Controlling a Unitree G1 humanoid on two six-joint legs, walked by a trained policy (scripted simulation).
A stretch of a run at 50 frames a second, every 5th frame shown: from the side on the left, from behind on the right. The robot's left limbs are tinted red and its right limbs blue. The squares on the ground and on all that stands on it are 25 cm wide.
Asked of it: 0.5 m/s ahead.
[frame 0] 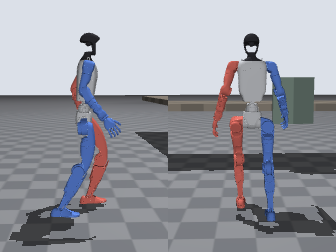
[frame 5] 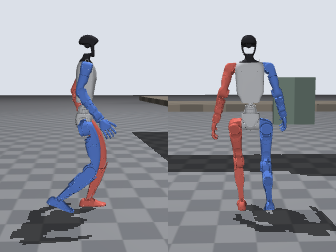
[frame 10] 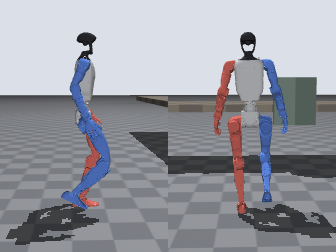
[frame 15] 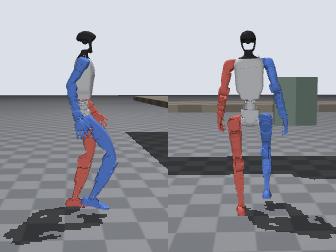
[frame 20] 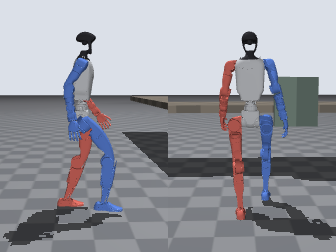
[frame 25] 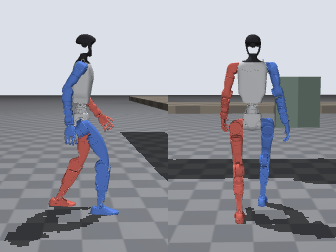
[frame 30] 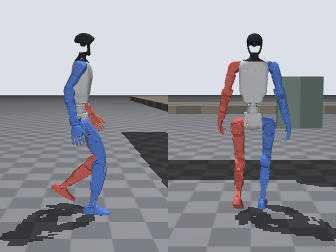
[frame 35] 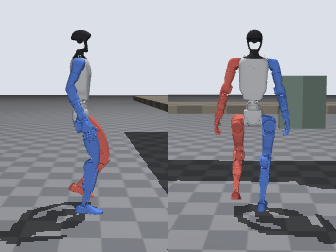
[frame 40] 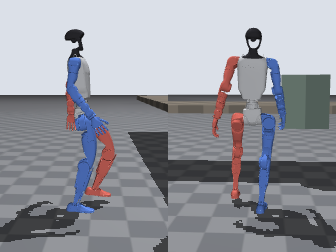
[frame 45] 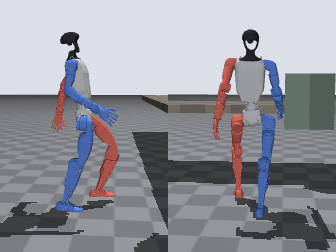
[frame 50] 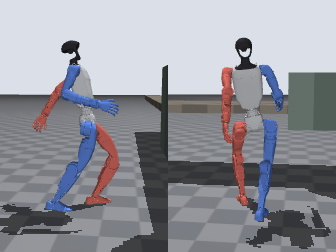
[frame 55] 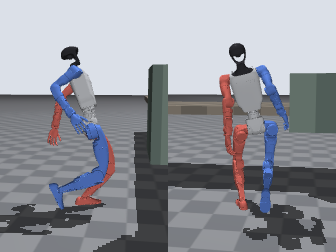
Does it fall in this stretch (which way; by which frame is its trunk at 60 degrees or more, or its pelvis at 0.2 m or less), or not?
no
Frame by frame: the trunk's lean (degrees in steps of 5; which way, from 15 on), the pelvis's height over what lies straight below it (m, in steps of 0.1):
0: 5, 0.8
5: 5, 0.8
10: 5, 0.8
15: 5, 0.8
20: 5, 0.8
25: 5, 0.8
30: 5, 0.8
35: 0, 0.8
40: 10, 0.8
45: 15 backward, 0.8
50: 15 backward, 0.7
55: 25 backward and to its left, 0.7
